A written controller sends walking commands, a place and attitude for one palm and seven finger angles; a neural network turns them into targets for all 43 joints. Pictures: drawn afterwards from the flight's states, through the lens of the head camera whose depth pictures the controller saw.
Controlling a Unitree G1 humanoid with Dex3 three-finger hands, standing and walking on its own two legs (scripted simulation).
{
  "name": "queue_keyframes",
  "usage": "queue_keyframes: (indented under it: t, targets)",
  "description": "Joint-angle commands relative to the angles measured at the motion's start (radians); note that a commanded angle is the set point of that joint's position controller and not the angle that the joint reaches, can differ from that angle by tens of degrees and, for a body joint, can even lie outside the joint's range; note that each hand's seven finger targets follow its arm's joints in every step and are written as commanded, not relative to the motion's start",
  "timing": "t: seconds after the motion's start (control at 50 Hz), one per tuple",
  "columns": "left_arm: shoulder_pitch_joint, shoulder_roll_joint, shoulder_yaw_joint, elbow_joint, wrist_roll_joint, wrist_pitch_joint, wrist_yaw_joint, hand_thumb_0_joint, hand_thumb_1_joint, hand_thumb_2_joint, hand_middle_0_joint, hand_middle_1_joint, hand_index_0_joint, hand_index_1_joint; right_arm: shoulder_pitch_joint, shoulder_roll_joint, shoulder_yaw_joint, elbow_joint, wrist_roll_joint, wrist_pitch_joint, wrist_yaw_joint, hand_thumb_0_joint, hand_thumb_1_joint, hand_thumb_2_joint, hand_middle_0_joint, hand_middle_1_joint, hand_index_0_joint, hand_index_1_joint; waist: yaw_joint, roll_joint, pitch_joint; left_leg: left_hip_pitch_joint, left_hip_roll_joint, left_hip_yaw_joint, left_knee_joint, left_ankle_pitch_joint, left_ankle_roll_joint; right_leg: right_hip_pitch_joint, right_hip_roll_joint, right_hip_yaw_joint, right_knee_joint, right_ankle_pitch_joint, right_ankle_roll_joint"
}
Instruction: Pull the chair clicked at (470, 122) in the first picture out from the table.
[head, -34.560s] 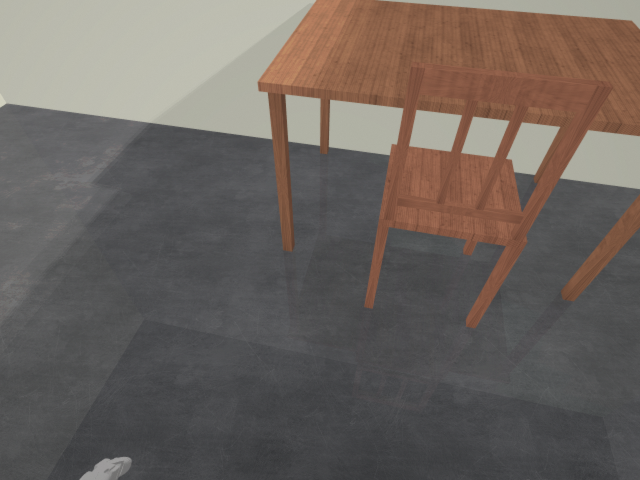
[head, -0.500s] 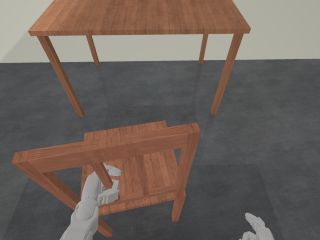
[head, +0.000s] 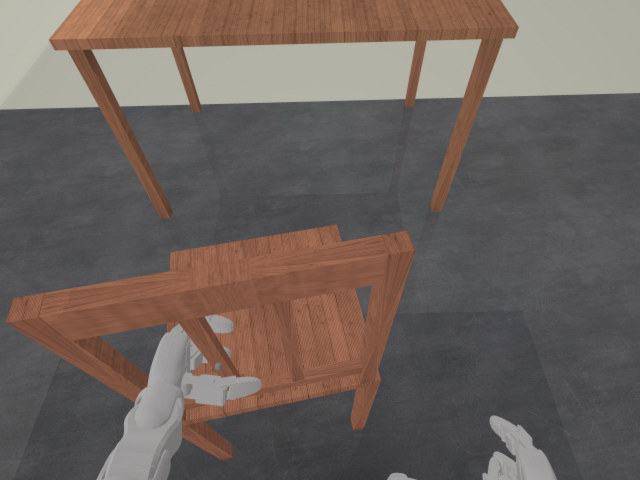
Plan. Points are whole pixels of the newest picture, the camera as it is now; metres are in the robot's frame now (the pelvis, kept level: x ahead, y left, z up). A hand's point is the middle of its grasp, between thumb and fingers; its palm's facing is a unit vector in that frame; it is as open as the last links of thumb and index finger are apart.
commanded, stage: open the thumb and straighten the fingers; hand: left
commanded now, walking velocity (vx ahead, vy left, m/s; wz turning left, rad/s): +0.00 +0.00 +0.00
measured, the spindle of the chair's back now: (217, 357) +0.28 +0.15 -0.05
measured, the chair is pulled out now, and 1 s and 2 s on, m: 0.64 0.64 0.64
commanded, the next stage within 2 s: draw the fingers out of the gap in 0.40 s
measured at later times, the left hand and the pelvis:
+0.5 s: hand (212, 365) +0.27 +0.16 -0.05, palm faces +0.03 -0.98 -0.17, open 17.3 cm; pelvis +0.02 -0.01 -0.02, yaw +2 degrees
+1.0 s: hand (190, 428) +0.20 +0.17 -0.05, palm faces +0.05 -0.98 -0.18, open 17.5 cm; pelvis +0.00 +0.00 -0.03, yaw +2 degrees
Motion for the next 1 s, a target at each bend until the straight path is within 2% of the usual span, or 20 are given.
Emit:
queue_keyframes:
  t: [0.0, 0.04, 0.1, 0.12, 0.14, 0.16, 0.18, 0.24, 0.32, 0.38, 0.44, 0.46, 0.48, 0.5, 0.52, 0.62, 0.64, 0.74, 0.86, 0.98]
  targets:
    - [-0.163, 0.084, 0.041, -0.253, -0.016, -0.021, -0.007, 0.0, -0.55, 0.2, -0.3, -0.87, -0.3, -0.87, -0.04, -0.137, -0.05, -0.161, 0.0, -0.065, -0.022, 0.0, -0.9, -0.9, 0.2, 0.3, 0.2, 0.3, -0.004, -0.074, -0.294, 0.005, -0.001, 0.012, -0.061, 0.228, 0.027, 0.171, 0.018, -0.041, -0.029, 0.195, -0.034]
    - [-0.171, 0.055, 0.005, -0.282, -0.023, -0.016, -0.016, 0.0, -0.55, 0.2, -0.25, -0.725, -0.25, -0.725, -0.027, -0.137, -0.05, -0.16, -0.001, -0.077, -0.026, 0.0, -0.9, -0.9, 0.2, 0.3, 0.2, 0.3, -0.018, -0.082, -0.305, 0.014, -0.001, 0.008, -0.038, 0.256, 0.028, 0.16, 0.019, -0.042, -0.016, 0.224, -0.032]
    - [-0.074, 0.053, 0.006, -0.325, -0.019, -0.004, -0.025, 0.0, -0.55, 0.2, -0.175, -0.508, -0.175, -0.508, -0.017, -0.134, -0.053, -0.172, -0.005, -0.089, -0.027, 0.0, -0.9, -0.9, 0.2, 0.3, 0.2, 0.3, -0.005, -0.056, -0.339, 0.019, -0.002, 0.008, -0.01, 0.325, 0.024, 0.169, 0.016, -0.046, 0.013, 0.291, -0.033]
    - [-0.053, 0.085, 0.028, -0.308, -0.015, 0.007, -0.023, 0.0, -0.55, 0.2, -0.15, -0.435, -0.15, -0.435, -0.012, -0.14, -0.052, -0.17, -0.004, -0.089, -0.027, 0.0, -0.9, -0.9, 0.2, 0.3, 0.2, 0.3, -0.005, -0.08, -0.316, 0.001, 0.0, 0.004, -0.004, 0.328, 0.024, 0.168, 0.016, -0.047, 0.014, 0.3, -0.036]
    - [-0.05, 0.07, 0.015, -0.31, -0.013, 0.017, -0.024, 0.0, -0.55, 0.2, -0.125, -0.363, -0.125, -0.363, -0.011, -0.139, -0.049, -0.174, -0.005, -0.088, -0.026, 0.0, -0.9, -0.9, 0.2, 0.3, 0.2, 0.3, -0.008, -0.087, -0.301, -0.013, -0.004, 0.006, -0.001, 0.313, 0.025, 0.159, 0.016, -0.049, 0.019, 0.294, -0.032]
    - [-0.109, 0.211, 0.146, -0.272, -0.006, 0.023, -0.014, 0.0, -0.55, 0.2, -0.1, -0.29, -0.1, -0.29, -0.002, -0.155, -0.049, -0.157, -0.006, -0.076, -0.033, 0.0, -0.9, -0.9, 0.2, 0.3, 0.2, 0.3, -0.009, -0.098, -0.272, -0.052, -0.005, 0.003, 0.005, 0.284, 0.024, 0.144, 0.016, -0.042, 0.024, 0.28, -0.032]
    - [-0.099, 0.166, 0.108, -0.292, 0.004, 0.028, -0.021, 0.0, -0.55, 0.2, -0.075, -0.218, -0.075, -0.218, -0.004, -0.143, -0.047, -0.168, -0.01, -0.07, -0.033, 0.0, -0.9, -0.9, 0.2, 0.3, 0.2, 0.3, -0.005, -0.086, -0.28, -0.052, -0.01, 0.01, 0.004, 0.283, 0.027, 0.151, 0.015, -0.041, 0.028, 0.28, -0.03]
    - [-0.06, 0.177, 0.126, -0.327, 0.004, 0.046, -0.023, 0.0, -0.55, 0.2, 0.0, 0.0, 0.0, 0.0, -0.009, -0.136, -0.043, -0.194, -0.007, -0.062, -0.034, 0.0, -0.9, -0.9, 0.2, 0.3, 0.2, 0.3, 0.007, -0.05, -0.286, -0.058, -0.013, 0.017, 0.016, 0.295, 0.028, 0.166, 0.012, -0.037, 0.037, 0.296, -0.035]
    - [-0.041, 0.134, 0.073, -0.427, -0.013, 0.046, -0.04, 0.0, -0.55, 0.2, 0.0, 0.0, 0.0, 0.0, -0.003, -0.132, -0.045, -0.21, -0.006, -0.076, -0.036, 0.0, -0.9, -0.9, 0.2, 0.3, 0.2, 0.3, -0.008, 0.005, -0.339, -0.012, -0.008, 0.016, 0.042, 0.378, 0.027, 0.181, 0.012, -0.037, 0.044, 0.369, -0.039]
    - [0.001, 0.104, 0.041, -0.416, -0.024, 0.06, -0.053, 0.0, -0.55, 0.2, 0.0, 0.0, 0.0, 0.0, 0.004, -0.138, -0.045, -0.208, -0.006, -0.085, -0.038, 0.0, -0.9, -0.9, 0.2, 0.3, 0.2, 0.3, -0.026, -0.037, -0.312, -0.023, -0.007, 0.009, 0.054, 0.365, 0.028, 0.155, 0.015, -0.048, 0.045, 0.369, -0.03]
    - [0.009, 0.134, 0.063, -0.406, -0.022, 0.077, -0.058, 0.0, -0.55, 0.2, 0.0, 0.0, 0.0, 0.0, 0.008, -0.149, -0.046, -0.208, -0.006, -0.086, -0.044, 0.0, -0.9, -0.9, 0.2, 0.3, 0.2, 0.3, -0.029, -0.076, -0.292, -0.053, -0.011, 0.004, 0.06, 0.328, 0.03, 0.14, 0.015, -0.052, 0.048, 0.342, -0.028]
    - [0.027, 0.135, 0.069, -0.405, -0.021, 0.08, -0.06, 0.0, -0.55, 0.2, 0.0, 0.0, 0.0, 0.0, 0.007, -0.148, -0.048, -0.212, -0.006, -0.085, -0.044, 0.0, -0.9, -0.9, 0.2, 0.3, 0.2, 0.3, -0.022, -0.066, -0.286, -0.055, -0.013, 0.007, 0.06, 0.322, 0.03, 0.139, 0.015, -0.051, 0.049, 0.341, -0.028]
    - [0.018, 0.234, 0.165, -0.412, -0.016, 0.078, -0.054, 0.0, -0.55, 0.2, 0.0, 0.0, 0.0, 0.0, 0.012, -0.154, -0.05, -0.21, -0.007, -0.078, -0.047, 0.0, -0.9, -0.9, 0.2, 0.3, 0.2, 0.3, -0.008, -0.056, -0.301, -0.065, -0.014, 0.006, 0.058, 0.321, 0.029, 0.152, 0.013, -0.046, 0.052, 0.338, -0.03]
    - [0.056, 0.182, 0.121, -0.423, -0.015, 0.081, -0.061, 0.0, -0.55, 0.2, 0.0, 0.0, 0.0, 0.0, 0.001, -0.143, -0.045, -0.223, -0.008, -0.078, -0.046, 0.0, -0.9, -0.9, 0.2, 0.3, 0.2, 0.3, -0.003, -0.044, -0.299, -0.064, -0.018, 0.011, 0.052, 0.311, 0.03, 0.158, 0.011, -0.045, 0.05, 0.327, -0.029]
    - [0.07, 0.218, 0.151, -0.435, -0.015, 0.084, -0.056, 0.0, -0.55, 0.2, 0.0, 0.0, 0.0, 0.0, -0.002, -0.145, -0.047, -0.227, -0.006, -0.077, -0.047, 0.0, -0.9, -0.9, 0.2, 0.3, 0.2, 0.3, 0.004, -0.039, -0.3, -0.071, -0.016, 0.01, 0.053, 0.311, 0.03, 0.164, 0.012, -0.044, 0.049, 0.324, -0.033]
    - [0.219, 0.172, 0.115, -0.532, -0.022, 0.07, -0.059, 0.0, -0.55, 0.2, 0.0, 0.0, 0.0, 0.0, -0.018, -0.125, -0.048, -0.252, -0.003, -0.09, -0.044, 0.0, -0.9, -0.9, 0.2, 0.3, 0.2, 0.3, 0.017, 0.013, -0.327, -0.051, -0.013, 0.009, 0.058, 0.355, 0.027, 0.179, 0.012, -0.047, 0.059, 0.339, -0.041]
    - [0.246, 0.137, 0.079, -0.547, -0.026, 0.071, -0.062, 0.0, -0.55, 0.2, 0.0, 0.0, 0.0, 0.0, -0.016, -0.121, -0.046, -0.256, -0.003, -0.094, -0.043, 0.0, -0.9, -0.9, 0.2, 0.3, 0.2, 0.3, 0.005, -0.007, -0.314, -0.05, -0.013, 0.01, 0.062, 0.351, 0.029, 0.167, 0.013, -0.051, 0.057, 0.338, -0.035]
    - [0.285, 0.141, 0.068, -0.571, -0.03, 0.082, -0.07, 0.0, -0.55, 0.2, 0.0, 0.0, 0.0, 0.0, -0.022, -0.131, -0.049, -0.257, -0.002, -0.111, -0.052, 0.0, -0.9, -0.9, 0.2, 0.3, 0.2, 0.3, -0.014, -0.063, -0.235, -0.096, -0.015, -0.005, 0.064, 0.246, 0.033, 0.101, 0.019, -0.059, 0.045, 0.223, -0.028]
    - [0.29, 0.186, 0.101, -0.645, -0.015, 0.051, -0.053, 0.0, -0.55, 0.2, 0.0, 0.0, 0.0, 0.0, -0.024, -0.123, -0.043, -0.261, -0.006, -0.126, -0.068, 0.0, -0.9, -0.9, 0.2, 0.3, 0.2, 0.3, -0.007, -0.027, -0.228, -0.107, -0.022, -0.016, 0.073, 0.183, 0.035, 0.049, 0.021, -0.059, 0.057, 0.11, -0.031]
    - [0.369, 0.144, 0.046, -0.686, -0.017, 0.061, -0.06, 0.0, -0.55, 0.2, 0.0, 0.0, 0.0, 0.0, -0.037, -0.116, -0.037, -0.271, -0.001, -0.142, -0.067, 0.0, -0.9, -0.9, 0.2, 0.3, 0.2, 0.3, -0.008, 0.007, -0.237, -0.105, -0.022, -0.027, 0.08, 0.158, 0.032, 0.026, 0.021, -0.064, 0.064, 0.065, -0.033]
